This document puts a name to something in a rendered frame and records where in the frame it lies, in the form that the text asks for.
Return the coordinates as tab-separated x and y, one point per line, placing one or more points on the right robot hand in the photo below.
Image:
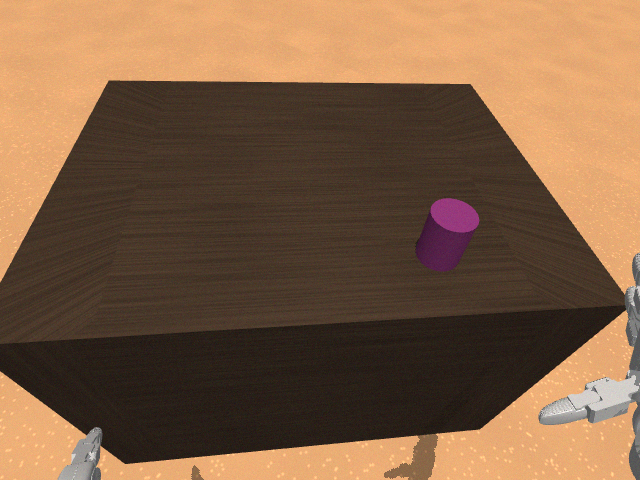
605	398

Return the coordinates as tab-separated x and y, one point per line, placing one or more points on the can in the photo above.
448	230

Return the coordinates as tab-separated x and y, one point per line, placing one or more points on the left robot hand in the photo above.
85	458

